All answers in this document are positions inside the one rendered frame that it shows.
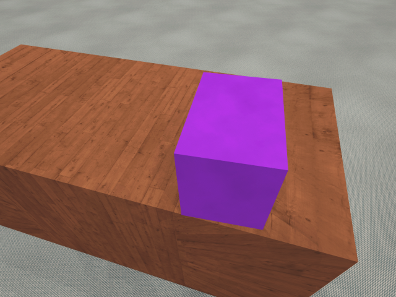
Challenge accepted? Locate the pedestal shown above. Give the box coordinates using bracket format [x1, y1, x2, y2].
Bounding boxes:
[0, 45, 358, 297]

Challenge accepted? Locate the carton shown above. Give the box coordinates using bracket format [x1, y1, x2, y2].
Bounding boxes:
[174, 72, 288, 230]

